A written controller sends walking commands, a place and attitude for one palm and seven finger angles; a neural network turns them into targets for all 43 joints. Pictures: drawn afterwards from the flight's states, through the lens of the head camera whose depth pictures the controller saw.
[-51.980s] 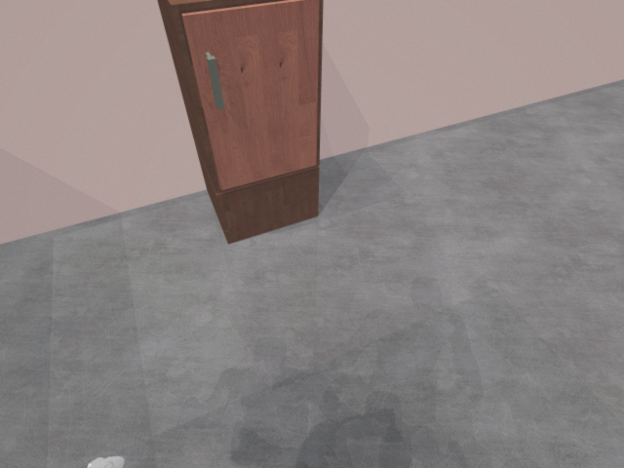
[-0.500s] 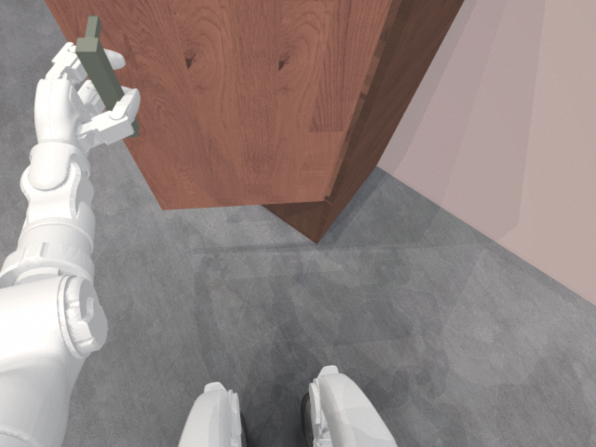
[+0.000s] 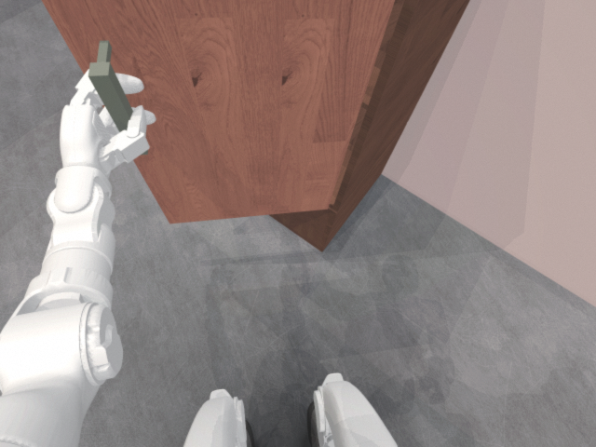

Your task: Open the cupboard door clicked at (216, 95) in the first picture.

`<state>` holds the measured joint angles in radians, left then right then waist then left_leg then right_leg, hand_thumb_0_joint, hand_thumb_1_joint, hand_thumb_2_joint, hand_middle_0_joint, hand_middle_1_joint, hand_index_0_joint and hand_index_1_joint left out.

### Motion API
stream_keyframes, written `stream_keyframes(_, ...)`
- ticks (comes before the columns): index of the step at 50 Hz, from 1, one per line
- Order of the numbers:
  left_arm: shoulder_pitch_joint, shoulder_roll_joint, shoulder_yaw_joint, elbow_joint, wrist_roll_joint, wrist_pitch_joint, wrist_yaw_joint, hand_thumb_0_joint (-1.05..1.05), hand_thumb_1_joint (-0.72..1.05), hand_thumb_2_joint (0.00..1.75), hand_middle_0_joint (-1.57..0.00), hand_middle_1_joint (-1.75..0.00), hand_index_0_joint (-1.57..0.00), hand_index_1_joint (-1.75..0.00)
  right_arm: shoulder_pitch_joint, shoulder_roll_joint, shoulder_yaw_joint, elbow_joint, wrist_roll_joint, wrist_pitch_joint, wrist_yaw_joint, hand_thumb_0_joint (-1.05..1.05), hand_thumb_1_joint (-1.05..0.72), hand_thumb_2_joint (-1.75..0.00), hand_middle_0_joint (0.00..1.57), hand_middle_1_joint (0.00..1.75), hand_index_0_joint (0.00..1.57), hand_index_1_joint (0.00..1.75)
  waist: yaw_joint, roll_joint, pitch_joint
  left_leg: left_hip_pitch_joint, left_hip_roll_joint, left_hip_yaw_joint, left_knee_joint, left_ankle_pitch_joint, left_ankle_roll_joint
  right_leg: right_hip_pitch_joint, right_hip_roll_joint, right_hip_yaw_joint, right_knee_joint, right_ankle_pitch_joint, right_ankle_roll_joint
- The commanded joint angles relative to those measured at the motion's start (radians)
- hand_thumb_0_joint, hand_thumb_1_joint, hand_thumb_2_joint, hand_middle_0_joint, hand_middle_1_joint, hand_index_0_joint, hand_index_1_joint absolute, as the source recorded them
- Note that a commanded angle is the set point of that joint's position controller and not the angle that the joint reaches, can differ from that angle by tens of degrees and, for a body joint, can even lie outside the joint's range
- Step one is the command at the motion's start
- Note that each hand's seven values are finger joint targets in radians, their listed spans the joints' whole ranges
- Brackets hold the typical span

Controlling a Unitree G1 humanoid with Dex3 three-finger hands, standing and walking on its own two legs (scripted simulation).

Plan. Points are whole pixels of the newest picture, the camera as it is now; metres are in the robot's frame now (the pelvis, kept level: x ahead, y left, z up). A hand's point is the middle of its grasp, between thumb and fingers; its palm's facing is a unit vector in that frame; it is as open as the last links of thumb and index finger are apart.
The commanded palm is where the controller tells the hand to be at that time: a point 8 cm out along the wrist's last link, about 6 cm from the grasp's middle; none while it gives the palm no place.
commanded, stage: pull the door open along its arc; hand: left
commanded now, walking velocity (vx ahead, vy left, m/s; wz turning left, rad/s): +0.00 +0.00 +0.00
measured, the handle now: (123, 102) +0.56 +0.18 +0.06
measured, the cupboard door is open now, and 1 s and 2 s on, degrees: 44 86 86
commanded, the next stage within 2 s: open thumb and fingers to let go in 0.84 s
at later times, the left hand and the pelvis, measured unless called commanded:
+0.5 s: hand (189, 220) +0.38 +0.10 +0.06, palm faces +0.41 -0.91 +0.01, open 5.9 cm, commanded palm +0.32 +0.13 +0.06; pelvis +0.01 -0.01 +0.02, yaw +2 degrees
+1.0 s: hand (258, 283) +0.30 +0.02 +0.06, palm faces +0.34 -0.94 -0.04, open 6.0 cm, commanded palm +0.26 +0.07 +0.06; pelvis +0.01 -0.05 +0.02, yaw +5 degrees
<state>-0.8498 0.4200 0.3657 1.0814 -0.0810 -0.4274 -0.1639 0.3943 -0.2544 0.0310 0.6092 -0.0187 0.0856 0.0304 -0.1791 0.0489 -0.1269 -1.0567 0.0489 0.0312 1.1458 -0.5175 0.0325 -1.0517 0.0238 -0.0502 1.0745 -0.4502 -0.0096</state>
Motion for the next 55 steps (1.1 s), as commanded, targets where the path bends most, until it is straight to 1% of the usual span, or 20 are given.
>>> stream_keyframes(1, -0.174, 0.139, -0.017, -0.297, -0.038, -0.078, -0.008, 0.00, 0.90, 0.90, -0.40, -1.35, -0.40, -1.35, 0.130, -0.173, -0.077, -0.087, 0.009, -0.017, -0.009, 0.00, -0.90, -0.90, 0.20, 0.30, 0.20, 0.30, 0.050, 0.026, -0.528, 0.385, -0.034, -0.065, -0.151, 0.477, -0.011, 0.352, 0.027, 0.010, -0.118, 0.410, -0.014)
stream_keyframes(2, -0.110, 0.113, -0.033, -0.319, -0.042, -0.076, -0.008, 0.00, 0.90, 0.90, -0.40, -1.35, -0.40, -1.35, 0.117, -0.168, -0.079, -0.093, 0.014, -0.017, -0.007, 0.00, -0.90, -0.90, 0.20, 0.30, 0.20, 0.30, 0.066, 0.032, -0.517, 0.387, -0.035, -0.060, -0.161, 0.474, -0.014, 0.357, 0.025, 0.009, -0.123, 0.407, -0.015)
stream_keyframes(5, 0.007, 0.070, -0.057, -0.392, -0.056, -0.070, 0.000, 0.00, 0.90, 0.90, -0.40, -1.35, -0.40, -1.35, 0.088, -0.162, -0.086, -0.109, 0.022, -0.019, -0.004, 0.00, -0.90, -0.90, 0.20, 0.30, 0.20, 0.30, 0.076, -0.011, -0.451, 0.353, -0.040, -0.041, -0.184, 0.429, -0.011, 0.394, 0.021, 0.012, -0.142, 0.407, -0.012)
stream_keyframes(8, 0.132, 0.018, -0.086, -0.509, -0.067, -0.077, 0.013, 0.00, 0.90, 0.90, -0.40, -1.35, -0.40, -1.35, 0.058, -0.151, -0.090, -0.127, 0.027, -0.029, -0.001, 0.00, -0.90, -0.90, 0.20, 0.30, 0.20, 0.30, 0.103, 0.019, -0.442, 0.391, -0.039, -0.034, -0.200, 0.471, -0.017, 0.408, 0.015, 0.009, -0.142, 0.431, -0.014)
stream_keyframes(9, 0.166, -0.029, 0.052, -0.550, -0.145, -0.072, 0.166, 0.00, 0.90, 0.90, -0.40, -1.35, -0.40, -1.35, 0.022, -0.123, -0.090, -0.133, 0.019, -0.040, -0.003, 0.00, -0.90, -0.90, 0.20, 0.30, 0.20, 0.30, 0.175, 0.002, -0.413, 0.361, -0.038, -0.026, -0.216, 0.476, -0.030, 0.416, 0.017, -0.008, -0.146, 0.409, -0.013)
stream_keyframes(10, 0.222, -0.104, -0.037, -0.576, -0.112, -0.066, 0.236, 0.00, 0.90, 0.90, -0.40, -1.35, -0.40, -1.35, 0.011, -0.120, -0.087, -0.138, 0.010, -0.051, 0.005, 0.00, -0.90, -0.90, 0.20, 0.30, 0.20, 0.30, 0.150, 0.003, -0.404, 0.362, -0.039, -0.024, -0.216, 0.455, -0.035, 0.405, 0.016, -0.010, -0.145, 0.392, -0.008)
stream_keyframes(12, 0.291, -0.139, -0.064, -0.591, -0.056, -0.063, 0.350, 0.00, 0.90, 0.90, -0.40, -1.35, -0.40, -1.35, 0.002, -0.116, -0.088, -0.132, -0.005, -0.058, 0.015, 0.00, -0.90, -0.90, 0.20, 0.30, 0.20, 0.30, 0.150, -0.042, -0.364, 0.336, -0.038, -0.026, -0.217, 0.439, -0.036, 0.407, 0.012, -0.012, -0.138, 0.393, -0.010)
stream_keyframes(13, 0.271, -0.149, -0.057, -0.640, -0.033, -0.068, 0.415, 0.00, 0.90, 0.90, -0.40, -1.35, -0.40, -1.35, -0.004, -0.111, -0.090, -0.131, -0.015, -0.059, 0.018, 0.00, -0.90, -0.90, 0.20, 0.30, 0.20, 0.30, 0.155, -0.035, -0.387, 0.341, -0.038, -0.025, -0.213, 0.455, -0.039, 0.417, 0.007, -0.009, -0.128, 0.407, -0.011)
stream_keyframes(15, 0.323, -0.244, -0.140, -0.708, 0.027, -0.070, 0.514, 0.00, 0.90, 0.90, -0.40, -1.35, -0.40, -1.35, -0.021, -0.093, -0.093, -0.135, -0.030, -0.061, 0.028, 0.00, -0.90, -0.90, 0.20, 0.30, 0.20, 0.30, 0.160, -0.016, -0.409, 0.374, -0.039, -0.022, -0.208, 0.491, -0.044, 0.428, 0.002, -0.010, -0.121, 0.430, -0.015)
stream_keyframes(18, 0.354, -0.332, -0.243, -0.754, 0.110, -0.062, 0.616, 0.00, 0.90, 0.90, -0.40, -1.35, -0.40, -1.35, -0.047, -0.083, -0.097, -0.138, -0.045, -0.063, 0.033, 0.00, -0.90, -0.90, 0.20, 0.30, 0.20, 0.30, 0.148, -0.056, -0.399, 0.374, -0.039, -0.026, -0.203, 0.478, -0.041, 0.436, -0.003, -0.007, -0.123, 0.441, -0.017)
stream_keyframes(22, 0.381, -0.429, -0.340, -0.782, 0.169, -0.050, 0.717, 0.00, 0.90, 0.90, -0.40, -1.35, -0.40, -1.35, -0.099, -0.065, -0.099, -0.134, -0.055, -0.071, 0.023, 0.00, -0.90, -0.90, 0.20, 0.30, 0.20, 0.30, 0.136, -0.118, -0.374, 0.363, -0.046, -0.025, -0.206, 0.399, -0.032, 0.455, -0.007, 0.002, -0.149, 0.414, -0.014)
stream_keyframes(26, 0.413, -0.490, -0.436, -0.843, 0.208, -0.051, 0.740, 0.00, 0.90, 0.90, -0.40, -1.35, -0.40, -1.35, -0.140, -0.051, -0.098, -0.133, -0.061, -0.080, 0.013, 0.00, -0.90, -0.90, 0.20, 0.30, 0.20, 0.30, 0.134, -0.087, -0.373, 0.382, -0.052, -0.021, -0.208, 0.356, -0.028, 0.464, -0.013, 0.012, -0.167, 0.386, -0.020)
stream_keyframes(30, 0.469, -0.547, -0.504, -0.865, 0.205, -0.048, 0.734, 0.00, 0.90, 0.90, -0.40, -1.35, -0.40, -1.35, -0.185, -0.038, -0.090, -0.138, -0.060, -0.095, 0.008, 0.00, -0.90, -0.90, 0.20, 0.30, 0.20, 0.30, 0.138, -0.088, -0.332, 0.382, -0.058, -0.021, -0.218, 0.308, -0.027, 0.465, -0.022, 0.015, -0.187, 0.344, -0.021)
stream_keyframes(32, 0.536, -0.584, -0.545, -0.882, 0.205, -0.043, 0.728, 0.00, 0.90, 0.90, -0.40, -1.35, -0.40, -1.35, -0.198, -0.031, -0.088, -0.145, -0.060, -0.104, 0.007, 0.00, -0.90, -0.90, 0.20, 0.30, 0.20, 0.30, 0.141, -0.121, -0.329, 0.380, -0.057, -0.023, -0.218, 0.309, -0.026, 0.477, -0.023, 0.014, -0.191, 0.351, -0.021)
stream_keyframes(40, 0.775, -0.655, -0.651, -1.008, 0.219, -0.009, 0.721, 0.00, 0.90, 0.90, -0.40, -1.35, -0.40, -1.35, -0.239, -0.004, -0.072, -0.179, -0.058, -0.151, 0.008, 0.00, -0.90, -0.90, 0.20, 0.30, 0.20, 0.30, 0.162, -0.121, -0.303, 0.366, -0.068, -0.024, -0.214, 0.283, -0.026, 0.517, -0.045, 0.040, -0.218, 0.370, -0.015)
stream_keyframes(43, 0.868, -0.671, -0.668, -1.060, 0.202, 0.016, 0.720, 0.00, 0.90, 0.90, -0.40, -1.35, -0.40, -1.35, -0.260, 0.003, -0.064, -0.194, -0.052, -0.167, 0.007, 0.00, -0.90, -0.90, 0.20, 0.30, 0.20, 0.30, 0.169, -0.137, -0.287, 0.354, -0.073, -0.028, -0.215, 0.256, -0.030, 0.531, -0.053, 0.052, -0.237, 0.346, -0.010)
stream_keyframes(46, 0.751, -0.624, -0.622, -1.052, 0.203, 0.028, 0.747, 0.00, 0.90, 0.90, -0.40, -1.35, -0.40, -1.35, -0.265, -0.001, -0.059, -0.174, -0.055, -0.174, -0.005, 0.00, -0.90, -0.90, 0.20, 0.30, 0.20, 0.30, 0.152, -0.155, -0.235, 0.324, -0.078, -0.038, -0.195, 0.208, -0.031, 0.486, -0.062, 0.079, -0.261, 0.266, -0.004)
stream_keyframes(47, 0.648, -0.589, -0.587, -1.036, 0.203, 0.024, 0.762, 0.00, 0.90, 0.90, -0.40, -1.35, -0.40, -1.35, -0.272, -0.005, -0.059, -0.158, -0.057, -0.172, -0.012, 0.00, -0.90, -0.90, 0.20, 0.30, 0.20, 0.30, 0.138, -0.156, -0.225, 0.310, -0.078, -0.041, -0.183, 0.190, -0.031, 0.462, -0.069, 0.095, -0.265, 0.230, 0.000)
stream_keyframes(50, 0.642, -0.602, -0.578, -0.985, 0.203, 0.019, 0.767, 0.00, 0.69, 0.81, -0.38, -1.33, -0.38, -1.33, -0.278, 0.001, -0.059, -0.148, -0.061, -0.178, -0.018, 0.00, -0.90, -0.90, 0.20, 0.30, 0.20, 0.30, 0.146, -0.151, -0.239, 0.297, -0.082, -0.038, -0.174, 0.168, -0.031, 0.457, -0.077, 0.114, -0.272, 0.180, 0.003)
stream_keyframes(55, 0.702, -0.612, -0.586, -1.000, 0.190, 0.016, 0.740, 0.00, 0.34, 0.66, -0.36, -1.29, -0.36, -1.29, -0.261, 0.000, -0.067, -0.160, -0.058, -0.176, -0.015, 0.00, -0.90, -0.90, 0.20, 0.30, 0.20, 0.30, 0.161, -0.163, -0.301, 0.291, -0.084, -0.037, -0.174, 0.215, -0.034, 0.535, -0.087, 0.122, -0.251, 0.333, 0.010)
